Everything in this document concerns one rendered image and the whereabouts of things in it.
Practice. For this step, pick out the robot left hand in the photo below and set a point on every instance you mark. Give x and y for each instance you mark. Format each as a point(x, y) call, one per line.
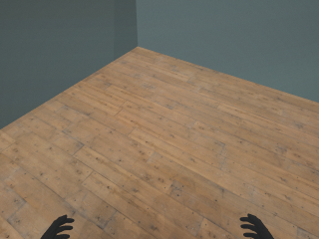
point(56, 228)

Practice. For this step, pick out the robot right hand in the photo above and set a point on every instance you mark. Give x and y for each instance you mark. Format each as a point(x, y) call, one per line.
point(258, 227)

